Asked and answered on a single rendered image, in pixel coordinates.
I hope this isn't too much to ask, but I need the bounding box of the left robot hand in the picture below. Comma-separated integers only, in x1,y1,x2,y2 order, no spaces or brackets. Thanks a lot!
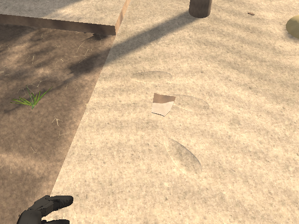
17,195,74,224

